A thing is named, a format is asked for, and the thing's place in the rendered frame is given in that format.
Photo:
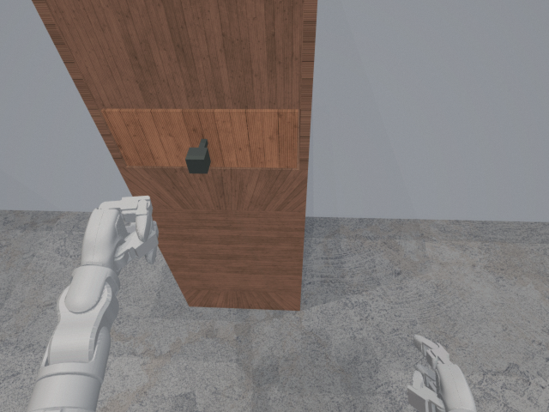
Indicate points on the robot left hand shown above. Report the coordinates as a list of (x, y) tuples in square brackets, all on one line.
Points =
[(105, 232)]

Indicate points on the left robot forearm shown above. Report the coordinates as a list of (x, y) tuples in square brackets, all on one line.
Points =
[(74, 364)]

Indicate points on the cabinet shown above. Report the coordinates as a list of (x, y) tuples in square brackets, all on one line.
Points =
[(232, 237)]

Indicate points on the handle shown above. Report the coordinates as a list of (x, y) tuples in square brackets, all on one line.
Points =
[(197, 159)]

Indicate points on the drawer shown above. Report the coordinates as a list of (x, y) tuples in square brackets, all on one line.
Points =
[(236, 137)]

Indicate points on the robot right hand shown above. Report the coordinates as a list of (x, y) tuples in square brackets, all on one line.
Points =
[(445, 389)]

